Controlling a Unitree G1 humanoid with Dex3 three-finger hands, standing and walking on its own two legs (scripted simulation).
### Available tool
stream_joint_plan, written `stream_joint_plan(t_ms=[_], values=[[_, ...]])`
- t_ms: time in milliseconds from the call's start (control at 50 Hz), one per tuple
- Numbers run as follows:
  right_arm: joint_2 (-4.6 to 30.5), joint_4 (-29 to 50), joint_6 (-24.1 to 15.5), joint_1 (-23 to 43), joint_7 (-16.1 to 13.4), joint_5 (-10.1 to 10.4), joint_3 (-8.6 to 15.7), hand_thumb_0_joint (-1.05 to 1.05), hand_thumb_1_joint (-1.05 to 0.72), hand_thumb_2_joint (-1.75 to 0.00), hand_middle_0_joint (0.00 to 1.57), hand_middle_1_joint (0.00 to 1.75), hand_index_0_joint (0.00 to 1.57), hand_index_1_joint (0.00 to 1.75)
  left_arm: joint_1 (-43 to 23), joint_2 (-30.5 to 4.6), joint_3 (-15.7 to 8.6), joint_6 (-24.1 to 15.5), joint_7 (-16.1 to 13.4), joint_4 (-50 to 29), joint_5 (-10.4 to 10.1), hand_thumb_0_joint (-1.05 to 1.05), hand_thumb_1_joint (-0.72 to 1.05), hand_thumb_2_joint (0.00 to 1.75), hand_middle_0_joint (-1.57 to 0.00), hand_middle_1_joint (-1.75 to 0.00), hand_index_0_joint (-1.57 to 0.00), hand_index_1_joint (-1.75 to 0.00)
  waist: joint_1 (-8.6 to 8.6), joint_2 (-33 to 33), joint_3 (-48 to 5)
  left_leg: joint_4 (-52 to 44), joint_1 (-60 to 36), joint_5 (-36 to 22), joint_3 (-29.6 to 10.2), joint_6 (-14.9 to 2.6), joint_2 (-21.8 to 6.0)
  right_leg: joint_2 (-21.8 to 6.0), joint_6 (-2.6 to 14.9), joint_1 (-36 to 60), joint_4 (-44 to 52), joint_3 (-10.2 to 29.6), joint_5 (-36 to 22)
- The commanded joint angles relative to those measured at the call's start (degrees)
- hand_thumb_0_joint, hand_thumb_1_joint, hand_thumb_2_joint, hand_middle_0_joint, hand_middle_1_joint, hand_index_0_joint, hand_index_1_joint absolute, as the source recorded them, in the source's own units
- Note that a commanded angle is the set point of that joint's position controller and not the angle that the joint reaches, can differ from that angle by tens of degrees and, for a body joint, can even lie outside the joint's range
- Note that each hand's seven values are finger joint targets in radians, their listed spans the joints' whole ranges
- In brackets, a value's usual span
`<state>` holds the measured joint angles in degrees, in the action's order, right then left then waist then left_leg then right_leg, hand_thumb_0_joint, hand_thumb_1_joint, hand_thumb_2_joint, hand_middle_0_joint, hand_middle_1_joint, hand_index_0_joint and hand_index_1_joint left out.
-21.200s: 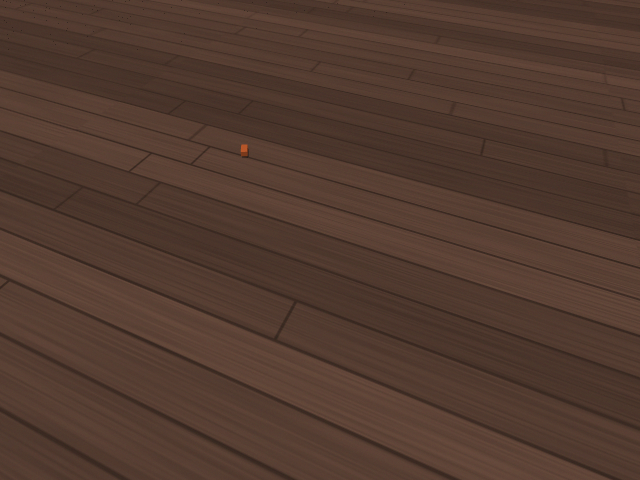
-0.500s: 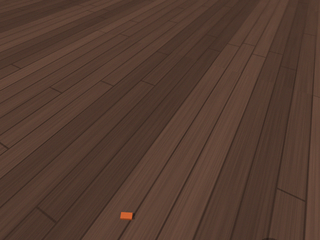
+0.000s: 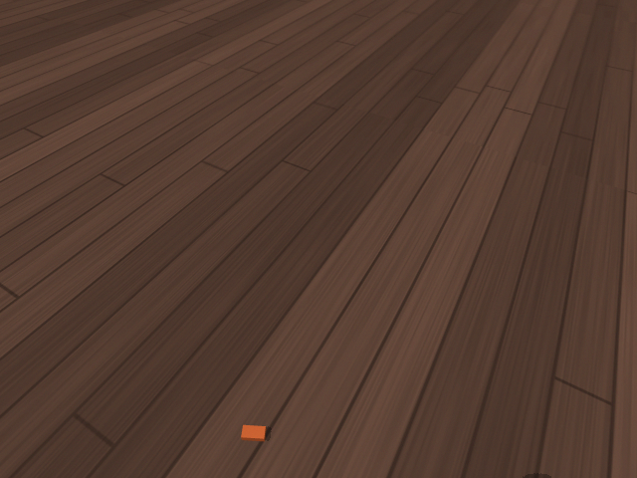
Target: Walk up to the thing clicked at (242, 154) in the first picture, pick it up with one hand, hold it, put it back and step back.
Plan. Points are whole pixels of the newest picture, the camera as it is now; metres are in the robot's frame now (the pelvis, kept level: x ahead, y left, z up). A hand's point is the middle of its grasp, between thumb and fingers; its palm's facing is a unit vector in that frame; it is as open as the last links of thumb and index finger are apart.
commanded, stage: stand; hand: left
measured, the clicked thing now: (253, 433) +0.41 +0.17 -0.77
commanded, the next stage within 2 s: walk up in 0.94 s
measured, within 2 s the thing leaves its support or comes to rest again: neither
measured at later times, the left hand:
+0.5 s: hand out of the picture +0.08 +0.25 -0.15, palm faces -0.01 -0.93 -0.36, open 7.4 cm
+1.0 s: hand out of the picture +0.08 +0.26 -0.15, palm faces +0.01 -0.93 -0.36, open 7.4 cm
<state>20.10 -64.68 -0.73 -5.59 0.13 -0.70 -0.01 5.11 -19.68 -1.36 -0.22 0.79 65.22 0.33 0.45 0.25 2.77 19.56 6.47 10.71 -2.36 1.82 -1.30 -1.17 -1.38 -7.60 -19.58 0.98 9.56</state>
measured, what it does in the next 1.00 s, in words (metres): stands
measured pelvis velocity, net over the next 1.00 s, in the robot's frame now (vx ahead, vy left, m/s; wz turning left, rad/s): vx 0.00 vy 0.00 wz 0.00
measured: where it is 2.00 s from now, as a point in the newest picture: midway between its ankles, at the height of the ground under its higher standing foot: outside the picture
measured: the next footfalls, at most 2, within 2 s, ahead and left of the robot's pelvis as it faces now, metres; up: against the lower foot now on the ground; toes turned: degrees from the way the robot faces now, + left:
left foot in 1.22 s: -0.03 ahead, +0.14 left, +0.00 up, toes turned -1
right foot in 1.68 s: -0.14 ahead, -0.09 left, +0.00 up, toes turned -2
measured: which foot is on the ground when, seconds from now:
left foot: down 0.00-1.00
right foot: down 0.00-1.00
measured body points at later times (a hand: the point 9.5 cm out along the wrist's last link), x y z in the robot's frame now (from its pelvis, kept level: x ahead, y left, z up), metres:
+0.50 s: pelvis +0.00 +0.00 +0.00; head +0.01 -0.01 +0.45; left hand +0.08 +0.30 -0.13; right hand +0.08 -0.31 -0.14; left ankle +0.00 +0.14 -0.75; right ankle +0.01 -0.13 -0.75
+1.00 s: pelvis +0.00 +0.00 +0.00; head +0.02 -0.01 +0.45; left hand +0.08 +0.31 -0.13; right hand +0.07 -0.31 -0.14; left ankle +0.00 +0.14 -0.75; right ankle +0.01 -0.13 -0.75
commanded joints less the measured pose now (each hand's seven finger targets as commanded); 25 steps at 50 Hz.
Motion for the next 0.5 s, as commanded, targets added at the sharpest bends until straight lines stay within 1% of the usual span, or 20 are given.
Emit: stream_joint_plan(t_ms=[0,20,80,120,140,160,180,200,240,260,280,320,340,420,460,480], values=[[12.19,3.49,-1.1,1.33,-0.56,0.04,2.34,0.0,-0.9,-0.9,0.2,0.3,0.2,0.3,-1.84,-12.78,-1.92,-1.35,-0.76,-3.1,0.37,0.0,0.9,0.9,-0.2,-0.3,-0.2,-0.3,-0.44,-0.36,-3.27,-3.85,1.26,-5.18,-3.87,-2.46,-5.54,-5.96,2.27,1.38,2.87,4.42,-4.42],[12.41,3.55,-1.18,1.57,-0.51,0.09,2.32,0.0,-0.9,-0.9,0.2,0.3,0.2,0.3,-1.78,-12.7,-1.85,-1.45,-0.75,-3.27,0.26,0.0,0.9,0.9,-0.2,-0.3,-0.2,-0.3,-0.21,0.15,-3.54,-3.61,1.16,-6.04,-3.8,-2.54,-5.59,-6.01,2.26,1.89,2.91,4.34,-5.46],[12.68,3.71,-1.15,1.66,-0.45,0.12,2.37,0.0,-0.9,-0.9,0.2,0.3,0.2,0.3,-1.74,-12.74,-1.71,-1.56,-0.8,-3.46,0.21,0.0,0.9,0.9,-0.2,-0.3,-0.2,-0.3,-0.27,0.05,-3.74,-3.45,0.92,-6.61,-3.7,-2.57,-5.45,-6.03,2.12,2.06,2.81,4.26,-6.42],[12.46,4.01,-1.11,2.05,-0.46,0.11,2.4,0.0,-0.9,-0.9,0.2,0.3,0.2,0.3,-1.61,-12.96,-1.7,-1.53,-0.79,-3.68,0.1,0.0,0.9,0.9,-0.2,-0.3,-0.2,-0.3,-0.19,-0.74,-4.41,-3.04,-0.34,-7.53,-3.5,-2.57,-5.62,-6.08,2.34,1.7,2.59,4.22,-6.8],[12.52,3.88,-1.17,1.32,-0.44,0.16,2.28,0.0,-0.9,-0.9,0.2,0.3,0.2,0.3,-1.72,-12.84,-1.59,-1.52,-0.79,-3.72,0.2,0.0,0.9,0.9,-0.2,-0.3,-0.2,-0.3,-0.38,-0.15,-3.81,-3.52,0.79,-6.87,-3.53,-2.42,-5.38,-6.01,2.2,1.97,2.85,4.25,-6.74],[12.41,4.0,-1.15,1.87,-0.41,0.16,2.28,0.0,-0.9,-0.9,0.2,0.3,0.2,0.3,-1.44,-13.13,-1.61,-1.53,-0.81,-3.78,0.06,0.0,0.9,0.9,-0.2,-0.3,-0.2,-0.3,-0.17,-0.25,-4.32,-3.3,-0.24,-7.27,-3.53,-2.46,-5.57,-6.04,2.37,1.96,2.54,4.17,-6.75],[12.47,3.89,-1.08,1.81,-0.36,0.24,2.29,0.0,-0.9,-0.9,0.2,0.3,0.2,0.3,-1.54,-12.84,-1.48,-1.58,-0.85,-3.77,0.07,0.0,0.9,0.9,-0.2,-0.3,-0.2,-0.3,-0.24,-0.32,-3.88,-3.32,0.0,-7.3,-3.67,-2.36,-5.4,-5.86,2.15,1.53,2.78,4.08,-6.37],[12.5,3.97,-0.99,1.61,-0.35,0.2,2.25,0.0,-0.9,-0.9,0.2,0.3,0.2,0.3,-1.55,-12.66,-1.39,-1.61,-0.88,-3.94,0.19,0.0,0.9,0.9,-0.2,-0.3,-0.2,-0.3,-0.29,-0.44,-3.79,-3.13,0.57,-6.88,-3.39,-2.61,-5.45,-6.0,2.09,1.96,2.95,4.03,-6.84],[12.6,4.05,-0.95,1.57,-0.34,0.2,2.29,0.0,-0.9,-0.9,0.2,0.3,0.2,0.3,-1.32,-12.96,-1.38,-1.74,-0.93,-3.94,0.14,0.0,0.9,0.9,-0.2,-0.3,-0.2,-0.3,-0.32,-1.07,-4.85,-2.77,-0.58,-8.29,-3.48,-2.58,-5.68,-6.14,2.08,2.33,2.63,4.0,-7.72],[12.35,3.97,-0.96,1.43,-0.35,0.23,2.19,0.0,-0.9,-0.9,0.2,0.3,0.2,0.3,-1.45,-13.12,-1.34,-1.68,-0.93,-3.96,0.11,0.0,0.9,0.9,-0.2,-0.3,-0.2,-0.3,-0.46,-1.15,-3.87,-3.1,-0.23,-7.66,-3.44,-2.33,-5.41,-6.02,2.12,1.44,2.9,4.19,-7.0],[12.68,3.88,-0.96,1.26,-0.37,0.18,2.2,0.0,-0.9,-0.9,0.2,0.3,0.2,0.3,-1.34,-13.09,-1.33,-1.7,-0.92,-4.06,0.09,0.0,0.9,0.9,-0.2,-0.3,-0.2,-0.3,-0.39,-0.35,-4.12,-3.09,-0.27,-7.61,-3.41,-2.39,-5.64,-6.12,2.16,2.04,2.83,4.17,-7.07],[12.96,4.0,-0.89,1.68,-0.43,0.15,2.3,0.0,-0.9,-0.9,0.2,0.3,0.2,0.3,-1.27,-13.03,-1.26,-1.64,-1.02,-4.2,0.12,0.0,0.9,0.9,-0.2,-0.3,-0.2,-0.3,-0.28,0.03,-4.74,-2.88,-0.1,-8.63,-3.42,-2.45,-5.72,-6.19,2.2,2.85,2.32,3.98,-8.57],[12.5,3.9,-0.91,1.55,-0.4,0.19,2.14,0.0,-0.9,-0.9,0.2,0.3,0.2,0.3,-1.17,-13.19,-1.23,-1.57,-1.01,-4.08,0.08,0.0,0.9,0.9,-0.2,-0.3,-0.2,-0.3,-0.28,-0.41,-4.21,-3.17,0.2,-8.18,-3.42,-2.31,-5.57,-6.05,2.15,2.4,2.43,3.9,-7.88],[12.69,3.8,-0.74,1.24,-0.36,0.24,2.19,0.0,-0.9,-0.9,0.2,0.3,0.2,0.3,-0.57,-13.14,-1.08,-1.53,-1.02,-3.94,0.17,0.0,0.9,0.9,-0.2,-0.3,-0.2,-0.3,-0.29,-0.48,-3.21,-3.45,0.32,-5.55,-3.42,-2.39,-5.42,-5.84,2.07,1.05,3.08,3.86,-5.48],[12.55,3.85,-0.7,1.07,-0.39,0.2,2.14,0.0,-0.9,-0.9,0.2,0.3,0.2,0.3,-1.13,-13.59,-1.28,-1.46,-1.05,-4.09,0.18,0.0,0.9,0.9,-0.2,-0.3,-0.2,-0.3,-0.45,-0.48,-3.23,-3.57,0.6,-4.9,-3.37,-2.38,-5.41,-5.9,2.35,1.39,2.73,3.98,-4.8],[12.63,3.87,-0.75,1.03,-0.33,0.17,2.06,0.0,-0.9,-0.9,0.2,0.3,0.2,0.3,-0.91,-13.42,-1.15,-1.46,-1.02,-4.11,0.13,0.0,0.9,0.9,-0.2,-0.3,-0.2,-0.3,-0.37,0.09,-3.27,-3.8,0.9,-5.66,-3.5,-2.39,-5.57,-5.82,2.27,1.59,2.55,3.89,-5.4]])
